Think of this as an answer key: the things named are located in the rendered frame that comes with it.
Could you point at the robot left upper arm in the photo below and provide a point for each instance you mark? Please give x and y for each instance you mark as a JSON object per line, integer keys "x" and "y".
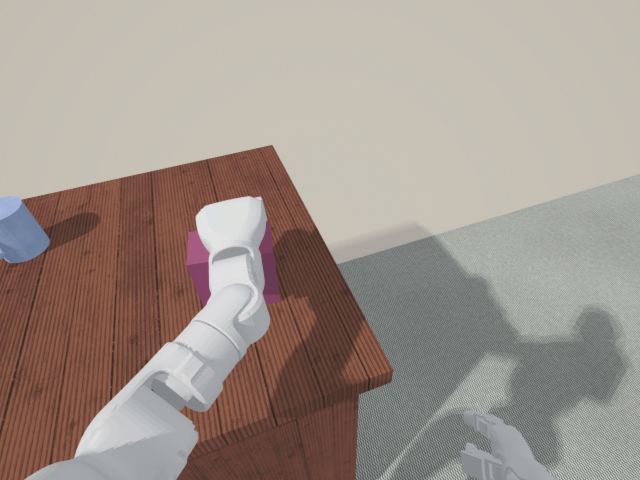
{"x": 145, "y": 439}

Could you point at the robot right hand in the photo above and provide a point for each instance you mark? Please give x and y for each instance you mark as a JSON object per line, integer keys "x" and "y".
{"x": 506, "y": 443}

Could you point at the robot right forearm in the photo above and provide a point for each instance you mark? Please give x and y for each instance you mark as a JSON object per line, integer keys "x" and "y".
{"x": 524, "y": 468}

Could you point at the robot left forearm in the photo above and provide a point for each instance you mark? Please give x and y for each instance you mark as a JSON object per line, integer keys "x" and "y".
{"x": 190, "y": 370}

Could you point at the table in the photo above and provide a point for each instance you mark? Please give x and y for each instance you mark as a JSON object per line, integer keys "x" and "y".
{"x": 80, "y": 320}

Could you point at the robot left hand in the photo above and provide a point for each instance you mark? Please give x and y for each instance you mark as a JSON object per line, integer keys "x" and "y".
{"x": 241, "y": 219}

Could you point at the sponge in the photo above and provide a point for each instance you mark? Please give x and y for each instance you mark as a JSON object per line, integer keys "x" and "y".
{"x": 198, "y": 267}

